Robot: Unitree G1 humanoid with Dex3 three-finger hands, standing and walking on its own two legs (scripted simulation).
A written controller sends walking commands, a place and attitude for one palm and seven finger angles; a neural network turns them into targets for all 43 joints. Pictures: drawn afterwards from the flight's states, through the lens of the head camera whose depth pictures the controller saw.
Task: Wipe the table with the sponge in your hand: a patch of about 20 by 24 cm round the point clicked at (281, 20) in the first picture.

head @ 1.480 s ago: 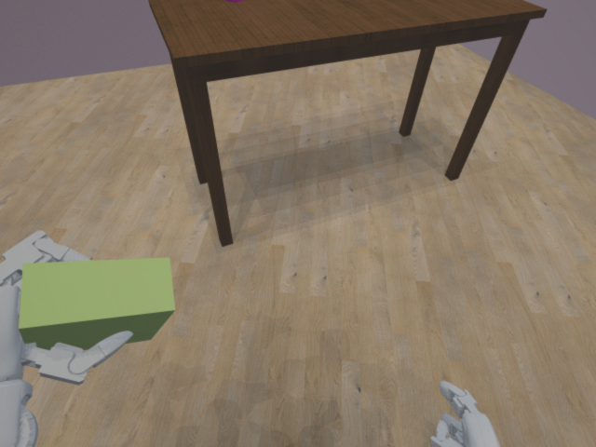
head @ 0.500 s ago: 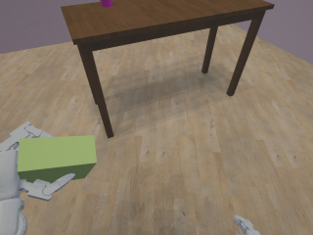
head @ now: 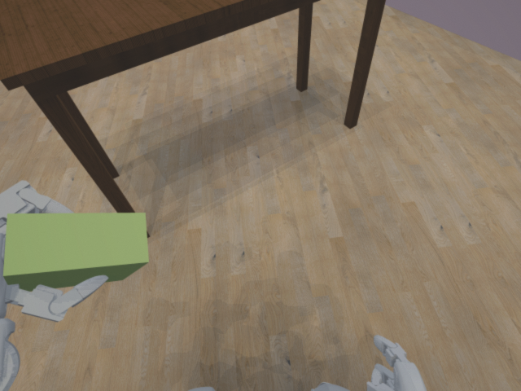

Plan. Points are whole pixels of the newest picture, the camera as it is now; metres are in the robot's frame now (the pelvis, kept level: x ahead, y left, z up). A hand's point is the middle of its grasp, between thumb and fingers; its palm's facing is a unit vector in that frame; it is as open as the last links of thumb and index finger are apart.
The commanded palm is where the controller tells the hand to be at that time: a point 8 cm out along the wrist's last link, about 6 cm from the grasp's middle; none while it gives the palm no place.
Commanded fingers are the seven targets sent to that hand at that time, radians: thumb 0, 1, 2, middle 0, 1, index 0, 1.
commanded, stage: walk to a spot facing it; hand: left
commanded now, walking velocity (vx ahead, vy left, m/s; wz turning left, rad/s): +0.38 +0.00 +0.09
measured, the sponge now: (96, 252) +0.24 +0.20 +0.16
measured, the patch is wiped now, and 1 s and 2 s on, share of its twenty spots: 0.00 0.00 0.00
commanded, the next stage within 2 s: take the last steps up to it in 1.06 s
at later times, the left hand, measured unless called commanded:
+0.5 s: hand (105, 138) +0.40 +0.23 +0.19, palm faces +0.45 -0.79 -0.41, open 9.6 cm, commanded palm +0.34 +0.26 +0.20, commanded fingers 0.00 0.10 1.30 -1.20 -1.60 -1.20 -1.60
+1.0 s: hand (158, 100) +0.50 +0.19 +0.18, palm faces +0.53 -0.74 -0.42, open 9.6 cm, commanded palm +0.42 +0.23 +0.20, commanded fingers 0.00 0.10 1.30 -1.20 -1.60 -1.20 -1.60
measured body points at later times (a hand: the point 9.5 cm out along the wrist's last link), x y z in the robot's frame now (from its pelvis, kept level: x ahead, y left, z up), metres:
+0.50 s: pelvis +0.18 -0.02 +0.00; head +0.20 -0.02 +0.45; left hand +0.37 +0.27 +0.21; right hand +0.36 -0.25 -0.08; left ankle +0.27 +0.08 -0.72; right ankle +0.05 -0.07 -0.67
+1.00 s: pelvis +0.32 -0.08 +0.02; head +0.36 -0.09 +0.46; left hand +0.47 +0.22 +0.20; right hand +0.52 -0.29 -0.10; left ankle +0.28 +0.04 -0.64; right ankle +0.31 -0.20 -0.71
